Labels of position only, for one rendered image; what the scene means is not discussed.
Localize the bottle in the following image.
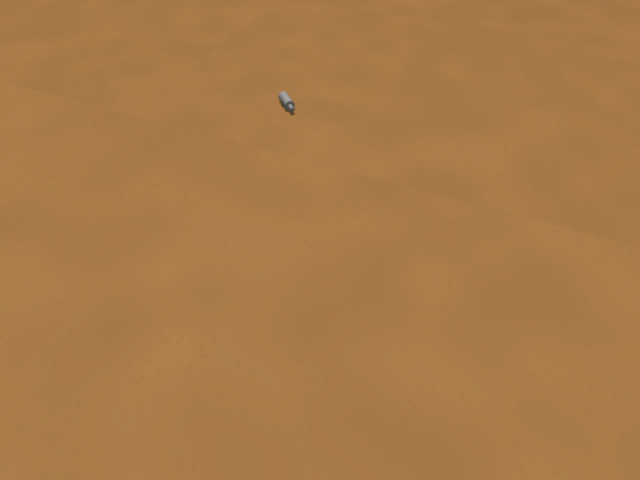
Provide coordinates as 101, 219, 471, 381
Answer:
279, 91, 295, 112

